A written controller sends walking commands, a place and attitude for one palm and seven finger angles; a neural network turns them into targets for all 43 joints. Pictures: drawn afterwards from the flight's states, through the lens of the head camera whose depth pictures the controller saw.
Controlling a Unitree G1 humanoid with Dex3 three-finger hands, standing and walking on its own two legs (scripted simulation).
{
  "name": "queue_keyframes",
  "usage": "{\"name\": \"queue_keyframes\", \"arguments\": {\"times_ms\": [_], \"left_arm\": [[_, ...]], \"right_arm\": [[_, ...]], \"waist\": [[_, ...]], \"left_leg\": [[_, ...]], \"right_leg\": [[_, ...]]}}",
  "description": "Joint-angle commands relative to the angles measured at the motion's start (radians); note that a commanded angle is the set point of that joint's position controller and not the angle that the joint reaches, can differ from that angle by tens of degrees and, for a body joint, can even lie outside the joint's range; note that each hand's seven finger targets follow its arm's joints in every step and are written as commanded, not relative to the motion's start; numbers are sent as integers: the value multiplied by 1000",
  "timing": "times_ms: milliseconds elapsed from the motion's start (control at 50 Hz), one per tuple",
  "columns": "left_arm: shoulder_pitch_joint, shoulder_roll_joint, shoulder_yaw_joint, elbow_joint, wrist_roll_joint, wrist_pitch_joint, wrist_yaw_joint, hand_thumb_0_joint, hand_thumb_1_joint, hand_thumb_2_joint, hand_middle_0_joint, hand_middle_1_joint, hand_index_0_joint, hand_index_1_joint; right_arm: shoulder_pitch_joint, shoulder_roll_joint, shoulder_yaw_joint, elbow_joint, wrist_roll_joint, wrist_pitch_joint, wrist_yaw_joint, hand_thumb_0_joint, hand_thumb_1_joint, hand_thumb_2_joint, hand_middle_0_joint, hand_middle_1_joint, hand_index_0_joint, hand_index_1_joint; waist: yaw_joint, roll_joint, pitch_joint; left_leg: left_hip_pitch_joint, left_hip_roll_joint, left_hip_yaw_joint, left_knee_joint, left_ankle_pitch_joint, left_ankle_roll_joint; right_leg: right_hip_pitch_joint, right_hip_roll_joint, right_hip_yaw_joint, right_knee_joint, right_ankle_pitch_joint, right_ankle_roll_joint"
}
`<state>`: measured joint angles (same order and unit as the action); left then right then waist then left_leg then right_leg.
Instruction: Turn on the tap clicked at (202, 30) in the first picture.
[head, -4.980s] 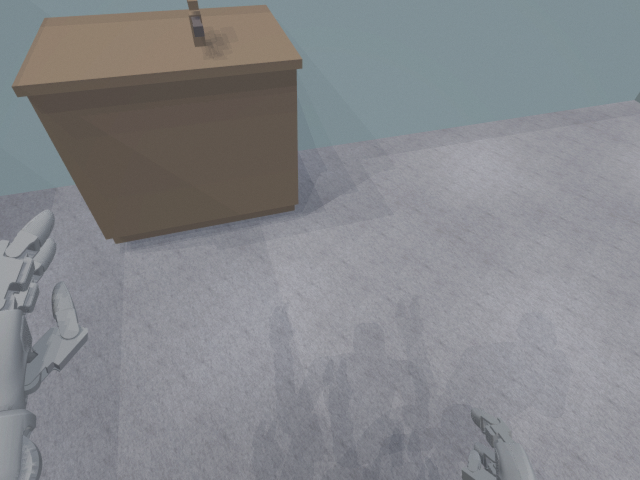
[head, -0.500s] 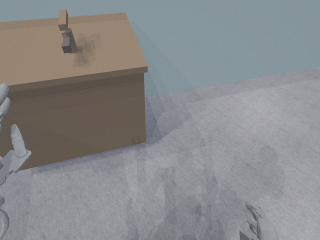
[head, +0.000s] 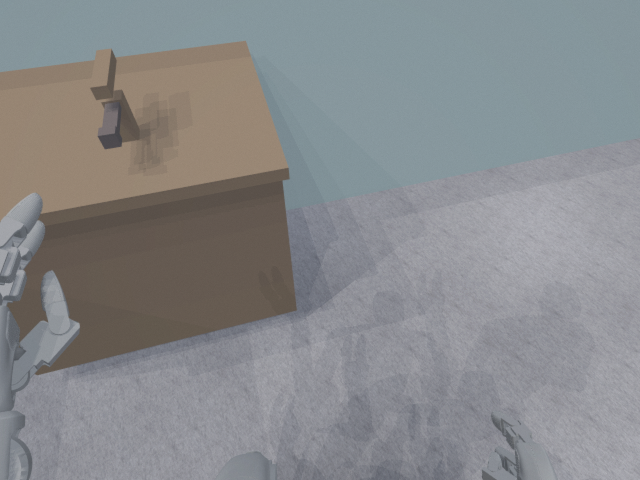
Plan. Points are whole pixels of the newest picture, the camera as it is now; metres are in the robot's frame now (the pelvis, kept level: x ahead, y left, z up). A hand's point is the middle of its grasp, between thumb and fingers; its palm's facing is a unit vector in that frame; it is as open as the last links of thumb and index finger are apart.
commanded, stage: take the last steps up to it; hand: left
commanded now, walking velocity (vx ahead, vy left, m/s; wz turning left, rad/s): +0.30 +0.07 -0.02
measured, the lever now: (110, 137) +0.62 +0.40 +0.05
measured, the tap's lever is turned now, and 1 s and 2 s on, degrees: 0 0 0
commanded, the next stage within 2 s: come to a stop and stand still in 0.60 s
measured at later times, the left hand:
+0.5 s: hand (106, 215) +0.34 +0.24 +0.17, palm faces +0.38 -0.78 -0.50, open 7.4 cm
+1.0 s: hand (117, 173) +0.40 +0.26 +0.17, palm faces +0.36 -0.84 -0.41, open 7.4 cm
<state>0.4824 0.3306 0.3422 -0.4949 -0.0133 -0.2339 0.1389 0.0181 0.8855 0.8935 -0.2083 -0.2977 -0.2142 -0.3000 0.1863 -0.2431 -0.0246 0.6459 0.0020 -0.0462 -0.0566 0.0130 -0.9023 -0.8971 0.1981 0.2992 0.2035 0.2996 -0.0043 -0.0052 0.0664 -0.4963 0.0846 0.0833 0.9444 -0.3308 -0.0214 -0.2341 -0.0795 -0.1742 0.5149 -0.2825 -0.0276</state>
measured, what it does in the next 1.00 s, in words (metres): walks ahead: left foot, then right foot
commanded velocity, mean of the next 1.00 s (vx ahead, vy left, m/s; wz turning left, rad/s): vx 0.10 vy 0.01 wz -0.01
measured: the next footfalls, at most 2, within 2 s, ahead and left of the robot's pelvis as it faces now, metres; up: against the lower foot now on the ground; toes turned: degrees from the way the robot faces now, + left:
left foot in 0.12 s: +0.14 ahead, +0.15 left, +0.00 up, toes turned +8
right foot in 0.46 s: +0.19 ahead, -0.08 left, +0.00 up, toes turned -11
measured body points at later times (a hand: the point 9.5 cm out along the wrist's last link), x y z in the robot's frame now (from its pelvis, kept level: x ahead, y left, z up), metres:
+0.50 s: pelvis +0.12 +0.01 -0.02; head +0.14 -0.01 +0.43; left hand +0.31 +0.28 +0.20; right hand +0.27 -0.19 -0.13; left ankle +0.10 +0.14 -0.73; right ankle +0.15 -0.08 -0.74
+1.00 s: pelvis +0.17 +0.02 +0.00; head +0.20 +0.03 +0.45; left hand +0.38 +0.30 +0.19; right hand +0.35 -0.19 -0.08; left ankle +0.22 +0.14 -0.74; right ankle +0.16 -0.08 -0.73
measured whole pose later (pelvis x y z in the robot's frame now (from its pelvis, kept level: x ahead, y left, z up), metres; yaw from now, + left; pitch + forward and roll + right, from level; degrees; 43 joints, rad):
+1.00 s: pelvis +0.17 +0.02 +0.00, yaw -2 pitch +0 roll +0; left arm 0.45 0.39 0.37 -0.52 -0.04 -0.19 0.14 0.02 0.89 0.89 -0.20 -0.30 -0.21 -0.30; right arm 0.18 -0.14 0.03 0.56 -0.01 -0.10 -0.03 0.01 -0.90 -0.90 0.20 0.30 0.20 0.30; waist 0.01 -0.02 0.06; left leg -0.28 0.07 0.12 0.49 -0.19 0.00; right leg -0.26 -0.01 -0.07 0.62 -0.40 0.02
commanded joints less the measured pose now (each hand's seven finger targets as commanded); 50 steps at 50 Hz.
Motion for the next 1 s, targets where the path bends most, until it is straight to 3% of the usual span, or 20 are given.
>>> {"name": "queue_keyframes", "arguments": {"times_ms": [0, 40, 80, 120, 140, 180, 260, 320, 400, 420, 440, 460, 500, 540, 600, 720, 780, 820, 880, 980], "left_arm": [[-21, 215, 169, -262, -11, -66, 55, 0, 900, 900, -200, -300, -200, -300], [-49, 206, 161, -245, -15, -60, 61, 0, 900, 900, -200, -300, -200, -300], [-100, 200, 143, -244, -14, -66, 58, 0, 900, 900, -200, -300, -200, -300], [-134, 183, 125, -239, -19, -77, 52, 0, 900, 900, -200, -300, -200, -300], [-127, 229, 147, -194, -14, -81, 46, 0, 900, 900, -200, -300, -200, -300], [-131, 221, 140, -247, -16, -81, 35, 0, 900, 900, -200, -300, -200, -300], [-8, 191, 134, -300, -21, -67, 28, 0, 900, 900, -200, -300, -200, -300], [8, 203, 154, -263, -22, -54, 33, 0, 900, 900, -200, -300, -200, -300], [-54, 206, 157, -159, -19, -31, 35, 0, 900, 900, -200, -300, -200, -300], [-84, 214, 153, -147, -11, -31, 34, 0, 900, 900, -200, -300, -200, -300], [-94, 250, 171, -127, -7, -30, 39, 0, 900, 900, -200, -300, -200, -300], [-105, 236, 171, -98, -23, -27, 31, 0, 900, 900, -200, -300, -200, -300], [-129, 234, 160, -133, -22, -38, 21, 0, 900, 900, -200, -300, -200, -300], [-95, 216, 147, -151, -7, -59, 26, 0, 900, 900, -200, -300, -200, -300], [-86, 227, 155, -233, -2, -77, 36, 0, 900, 900, -200, -300, -200, -300], [-39, 208, 150, -270, -18, -58, 54, 0, 900, 900, -200, -300, -200, -300], [-79, 210, 137, -241, -27, -58, 40, 0, 900, 900, -200, -300, -200, -300], [-85, 198, 123, -204, -25, -59, 20, 0, 900, 900, -200, -300, -200, -300], [-60, 188, 104, -255, -20, -47, 21, 0, 900, 900, -200, -300, -200, -300], [-26, 194, 113, -286, -30, -13, 20, 0, 900, 900, -200, -300, -200, -300]], "right_arm": [[-65, -34, -25, -193, -7, -69, -11, 0, -900, -900, 200, 300, 200, 300], [-48, -35, -25, -197, -8, -71, -17, 0, -900, -900, 200, 300, 200, 300], [-27, -65, -45, -199, 1, -71, -27, 0, -900, -900, 200, 300, 200, 300], [-23, -94, -51, -214, 10, -75, -21, 0, -900, -900, 200, 300, 200, 300], [-47, -77, -34, -197, -2, -83, -22, 0, -900, -900, 200, 300, 200, 300], [-52, -70, -39, -180, 9, -92, -10, 0, -900, -900, 200, 300, 200, 300], [-41, -66, -32, -173, 5, -111, 4, 0, -900, -900, 200, 300, 200, 300], [-37, -62, -19, -175, 2, -113, -1, 0, -900, -900, 200, 300, 200, 300], [-57, -54, -9, -170, 7, -92, -20, 0, -900, -900, 200, 300, 200, 300], [-52, -46, -11, -167, 9, -86, -21, 0, -900, -900, 200, 300, 200, 300], [-48, -23, -1, -172, 6, -81, -18, 0, -900, -900, 200, 300, 200, 300], [-60, -39, -13, -173, 4, -90, -10, 0, -900, -900, 200, 300, 200, 300], [-79, -40, -6, -157, 7, -81, 4, 0, -900, -900, 200, 300, 200, 300], [-84, -35, 6, -140, 1, -65, 2, 0, -900, -900, 200, 300, 200, 300], [-96, -34, -2, -163, -6, -59, -7, 0, -900, -900, 200, 300, 200, 300], [-49, -42, -18, -203, -10, -58, -16, 0, -900, -900, 200, 300, 200, 300], [-46, -92, -38, -223, 11, -54, -17, 0, -900, -900, 200, 300, 200, 300], [-50, -66, -19, -211, -15, -71, -12, 0, -900, -900, 200, 300, 200, 300], [-23, -74, -24, -200, -10, -99, 9, 0, -900, -900, 200, 300, 200, 300], [-24, -76, -13, -208, -9, -112, 20, 0, -900, -900, 200, 300, 200, 300]], "waist": [[26, -122, -176], [14, -117, -172], [-4, 2, -172], [-13, 301, -176], [-15, 318, -176], [-11, 223, -146], [4, 230, -177], [-6, 239, -172], [4, 118, -170], [3, -4, -168], [-2, -213, -175], [23, -304, -171], [12, -209, -130], [2, -124, -140], [4, -109, -174], [5, -34, -192], [22, 183, -190], [6, 290, -125], [5, 214, -207], [0, 234, -209]], "left_leg": [[111, -24, 77, -298, 41, 17], [225, -58, 124, -415, 126, 14], [373, -17, 75, -509, 136, 37], [543, 291, -404, -620, 337, 198], [490, 351, -505, -664, 263, 253], [481, 314, -395, -628, 285, 274], [397, 218, -151, -613, 402, 205], [346, 197, -81, -601, 403, 162], [212, 160, -16, -445, 158, 105], [124, 97, 30, -278, 59, 78], [-41, -23, 82, -66, -109, 35], [-116, -58, 11, 123, -231, 14], [-166, -17, -101, 257, -159, 1], [-119, 0, -69, 200, -83, -7], [22, -5, -8, -59, -28, 0], [288, -56, 56, -479, 187, 5], [402, 194, -220, -555, 572, 96], [331, 283, -357, -654, 625, 156], [473, 224, -197, -552, 811, 127], [379, 199, -117, -548, 610, 88]], "right_leg": [[142, -222, 203, -155, 286, -114], [102, -173, 168, -109, 171, -80], [17, -125, 146, 53, 106, -40], [-309, 54, 58, 491, -329, 40], [-363, 32, 126, 643, -355, 32], [-445, -17, 165, 672, -259, 40], [-296, -4, 85, 422, -123, 50], [-159, 40, 15, 223, -63, 54], [90, 49, 13, -30, 32, 39], [157, -38, 160, -92, 68, -4], [234, -228, 481, -173, 157, -96], [226, -327, 640, -233, 167, -157], [185, -329, 591, -215, 188, -179], [165, -271, 358, -181, 380, -141], [138, -229, 211, -151, 518, -112], [93, -148, 167, -57, 311, -58], [-63, 21, 108, 122, -75, 40], [-134, 47, 142, 313, -283, 48], [-126, 62, 125, 183, -147, 44], [21, 79, 91, -22, -28, 49]]}}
